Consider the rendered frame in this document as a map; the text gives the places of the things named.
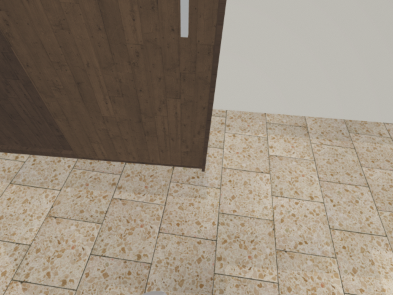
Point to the wardrobe door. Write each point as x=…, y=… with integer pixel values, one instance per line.
x=116, y=75
x=24, y=118

